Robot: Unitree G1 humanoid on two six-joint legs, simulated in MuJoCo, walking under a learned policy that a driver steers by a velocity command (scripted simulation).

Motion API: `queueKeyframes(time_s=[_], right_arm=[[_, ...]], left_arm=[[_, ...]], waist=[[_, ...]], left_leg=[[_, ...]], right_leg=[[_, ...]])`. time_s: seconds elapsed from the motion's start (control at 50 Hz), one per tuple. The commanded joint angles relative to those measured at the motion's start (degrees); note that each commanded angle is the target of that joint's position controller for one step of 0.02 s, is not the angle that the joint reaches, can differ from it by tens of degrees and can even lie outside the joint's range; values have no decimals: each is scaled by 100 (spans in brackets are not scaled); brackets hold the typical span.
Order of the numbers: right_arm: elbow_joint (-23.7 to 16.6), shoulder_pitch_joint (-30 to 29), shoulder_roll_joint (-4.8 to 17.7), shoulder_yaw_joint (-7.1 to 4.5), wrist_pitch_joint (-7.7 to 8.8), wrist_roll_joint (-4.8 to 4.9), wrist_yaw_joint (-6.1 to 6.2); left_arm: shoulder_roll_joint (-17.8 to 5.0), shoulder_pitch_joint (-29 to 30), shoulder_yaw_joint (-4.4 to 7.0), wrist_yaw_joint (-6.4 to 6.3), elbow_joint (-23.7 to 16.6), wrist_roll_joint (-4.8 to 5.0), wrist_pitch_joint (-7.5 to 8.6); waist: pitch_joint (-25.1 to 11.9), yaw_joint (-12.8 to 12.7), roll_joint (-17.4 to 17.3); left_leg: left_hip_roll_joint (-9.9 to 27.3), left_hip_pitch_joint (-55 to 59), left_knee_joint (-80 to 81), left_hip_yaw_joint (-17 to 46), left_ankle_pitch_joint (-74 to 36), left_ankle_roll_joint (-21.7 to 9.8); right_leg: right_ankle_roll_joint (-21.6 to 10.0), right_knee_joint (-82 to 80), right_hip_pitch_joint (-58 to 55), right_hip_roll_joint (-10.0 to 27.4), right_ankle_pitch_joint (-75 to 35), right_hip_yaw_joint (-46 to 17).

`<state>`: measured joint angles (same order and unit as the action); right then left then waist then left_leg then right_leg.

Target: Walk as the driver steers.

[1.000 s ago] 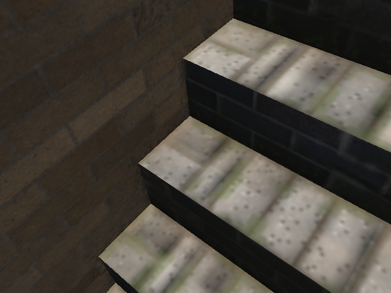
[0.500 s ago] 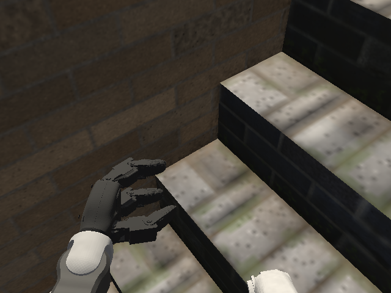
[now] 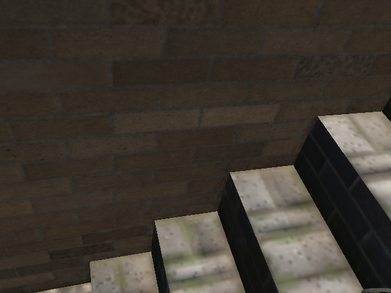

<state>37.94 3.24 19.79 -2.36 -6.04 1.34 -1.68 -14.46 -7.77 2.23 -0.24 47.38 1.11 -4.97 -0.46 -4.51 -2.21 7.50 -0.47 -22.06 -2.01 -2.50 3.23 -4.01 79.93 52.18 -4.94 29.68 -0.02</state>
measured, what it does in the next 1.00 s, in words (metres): goes down, turning right: right foot, then left foot 0.17 m lower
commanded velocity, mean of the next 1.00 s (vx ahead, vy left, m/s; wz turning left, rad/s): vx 0.39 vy -0.43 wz -0.59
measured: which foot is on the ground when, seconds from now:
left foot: down 0.00-0.56, up 0.58-0.80, down 0.82-1.00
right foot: up 0.00-0.60, down 0.62-0.84, up 0.86-1.00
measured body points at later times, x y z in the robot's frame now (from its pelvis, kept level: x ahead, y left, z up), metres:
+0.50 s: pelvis +0.03 +0.09 -0.08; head +0.00 +0.18 +0.37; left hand +0.19 +0.26 -0.23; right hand -0.05 -0.17 -0.18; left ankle -0.10 +0.06 -0.77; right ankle +0.07 -0.01 -0.44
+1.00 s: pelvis +0.09 +0.24 -0.22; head +0.11 +0.24 +0.23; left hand +0.38 +0.24 -0.27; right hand -0.07 +0.06 -0.36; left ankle +0.13 +0.37 -0.96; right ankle -0.03 +0.18 -0.60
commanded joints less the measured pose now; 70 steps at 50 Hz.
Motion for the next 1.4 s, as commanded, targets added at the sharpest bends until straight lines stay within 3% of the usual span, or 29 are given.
queueKeyframes(time_s=[0.02,0.08,0.16,0.22,0.46,0.54,0.56,0.58,0.6,0.62,0.64,0.68,0.72,0.76,0.8,0.82,0.86,0.9,0.96,1.02,1.14,1.18,1.2,1.24,1.26,1.28,1.3,1.36,1.4], right_arm=[[321,717,-99,227,-110,-63,41],[312,1230,831,-241,-87,-86,350],[201,637,446,-47,9,-317,590],[345,1092,363,-67,102,-310,428],[1447,2440,-253,124,176,-475,556],[595,-717,727,-177,275,-77,918],[443,-1336,805,-270,406,282,987],[365,-506,300,-127,498,328,946],[-74,-745,-2,203,587,-68,639],[61,-296,-141,57,557,-273,519],[60,425,-417,-20,536,-516,477],[498,2745,-549,-1,224,-543,584],[1124,2740,-814,160,344,-251,686],[899,1580,-1035,266,462,-129,728],[757,2185,-799,250,270,456,974],[802,1894,-458,137,130,386,1059],[397,660,-270,231,272,-131,849],[252,0,1307,-548,432,-248,576],[873,802,452,-341,734,-440,852],[1461,3125,-224,-312,693,-428,815],[679,2100,278,-469,720,-473,919],[965,2695,343,-582,551,-201,905],[1436,3796,-408,-382,403,-10,870],[548,1627,763,-770,431,-124,841],[-95,427,671,-748,460,-206,738],[-468,-387,-38,-682,303,-327,715],[-454,297,-666,-566,154,-389,696],[247,2728,116,-869,-130,-625,752],[395,2774,153,-873,-246,-679,757]], left_arm=[[513,442,-222,325,-451,148,413],[302,520,-327,-137,-445,-275,733],[-134,593,-125,30,-569,-490,92],[97,187,-200,201,-353,-377,-3],[421,17,-379,332,-866,-210,-205],[-930,-3084,64,408,-442,-261,-306],[-1437,-2996,343,417,-299,-39,-319],[-1108,-520,229,335,-788,-62,-241],[52,411,-186,327,-994,-14,139],[119,1042,-220,339,-1208,-70,287],[-363,618,-17,217,-1200,-157,421],[-459,2896,186,-67,-2271,-403,469],[693,1561,-258,-80,-2268,-325,463],[552,207,-365,82,-2115,-256,517],[64,455,-242,-70,-2796,-266,320],[327,232,-263,-56,-2820,-369,174],[1356,-370,-423,292,-2987,-406,72],[761,-1660,-386,198,-2533,-486,381],[367,2344,-273,167,-3474,-389,450],[898,2763,-479,319,-3389,-374,607],[987,1890,-685,300,-3237,69,462],[1015,1004,-538,196,-2946,50,381],[698,1212,-356,190,-2969,-84,469],[465,-724,-262,93,-2837,-239,456],[-105,-1099,-149,57,-2633,-581,336],[-402,-477,-10,45,-2550,-709,306],[-243,418,14,34,-2457,-643,414],[584,2343,-81,-126,-2558,-370,675],[633,1988,-52,-183,-2357,-281,810]], waist=[[58,217,-777],[-132,484,-1354],[1194,-407,-658],[1091,-574,316],[1048,-735,-573],[413,-2941,-1465],[-37,-3140,1191],[-33,-1586,3985],[968,-987,3024],[710,-335,657],[-154,208,-167],[-332,1865,139],[-184,1108,-432],[-443,255,-216],[-1099,407,2018],[-1366,89,1982],[-1086,-541,-417],[-1643,-932,-787],[398,390,127],[-620,1392,-69],[538,720,-239],[313,724,-1606],[-416,916,-1263],[-1704,-841,-141],[-1568,-1261,1860],[-1263,-1152,2788],[-953,-248,1704],[-517,1554,1316],[-194,1491,740]], left_leg=[[261,1211,-1577,-174,-2593,854],[1771,851,-742,843,-2054,616],[1537,-643,-576,489,-1746,183],[1301,12,-717,92,-2420,300],[448,-330,-147,-1815,-4726,1678],[65,-4167,-1245,-2850,-9889,2593],[-102,-5144,-4899,-2043,-3496,1513],[-453,-3251,-6919,-891,5209,461],[-518,-1559,-6542,-448,6414,-221],[-423,-826,-6556,77,5337,-640],[-1004,-1452,-7128,84,4142,-573],[-337,-1341,-4028,410,1213,-429],[-683,-939,-111,-1465,-850,-78],[-768,-1175,656,-1614,-1379,-195],[232,-603,1240,-851,-2479,-535],[496,-70,1409,-524,-2241,-358],[910,-443,-117,425,-4560,100],[2195,-61,372,1791,-2722,-1497],[2068,378,1381,2050,1264,-1942],[783,2498,331,1923,1408,-1396],[605,-2177,2355,1271,1129,-1182],[323,-2119,2097,552,-3992,-995],[252,-1929,1219,613,-6977,-854],[-120,-2014,-1164,554,-4877,-560],[-910,-3274,-2848,406,-1632,-409],[-1854,-4101,-5278,898,3626,-233],[-1523,-4450,-6536,1514,3532,-300],[-669,-2990,-7352,514,2496,-236],[-622,-3108,-7694,296,2255,-141]], right_leg=[[36,3397,2805,-522,477,145],[440,4720,3818,199,-385,473],[618,7013,3265,28,-481,-294],[348,7659,3573,-219,-811,38],[-509,5264,2092,-146,-501,1362],[-1559,443,-4568,101,213,1119],[-2100,-1467,-5877,719,-2461,554],[-1896,-3714,-3808,807,-4832,508],[-1293,-4908,-644,125,-4959,1486],[-1250,-4503,13,609,-3606,854],[-1417,-3129,-898,777,-4451,-135],[-1505,-3495,26,1225,-683,-1742],[-963,-3136,-940,479,-453,-290],[-777,-2875,-2297,290,-501,-170],[-1070,-2776,-2646,844,223,-1351],[-910,-1911,-2134,494,815,-1448],[-373,2492,-846,-457,992,-218],[-62,5033,149,-72,510,-258],[-373,5782,2481,656,-542,-1071],[-544,5846,3422,829,-271,-320],[-497,20,-1024,791,1326,181],[-381,-574,-2949,-432,2398,957],[-548,-619,-3935,-799,1932,1372],[-721,-2572,-4305,-274,1594,-706],[-1192,-4338,-4428,544,2450,-2296],[-1877,-5559,-3575,1806,1306,-3861],[-2036,-5231,-3280,2202,350,-3378],[-1202,-4849,-1391,2043,1096,-1772],[-1112,-4606,-1478,2145,284,-1115]])
Velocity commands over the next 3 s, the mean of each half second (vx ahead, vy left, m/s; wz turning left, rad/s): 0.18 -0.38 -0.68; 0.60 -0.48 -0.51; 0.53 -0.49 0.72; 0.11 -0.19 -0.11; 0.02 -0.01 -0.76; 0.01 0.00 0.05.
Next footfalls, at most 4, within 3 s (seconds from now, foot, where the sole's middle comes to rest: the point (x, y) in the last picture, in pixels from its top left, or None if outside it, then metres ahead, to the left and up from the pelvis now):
0.62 right None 0.10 0.03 -0.83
0.82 left None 0.16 0.35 -1.00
1.22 right None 0.08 0.04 -0.83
1.66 left None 0.19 0.32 -1.00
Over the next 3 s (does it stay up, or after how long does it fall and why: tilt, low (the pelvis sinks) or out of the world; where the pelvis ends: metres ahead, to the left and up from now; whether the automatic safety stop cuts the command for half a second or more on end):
stays up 0.05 0.48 -0.23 its command is cut before an obstacle from the start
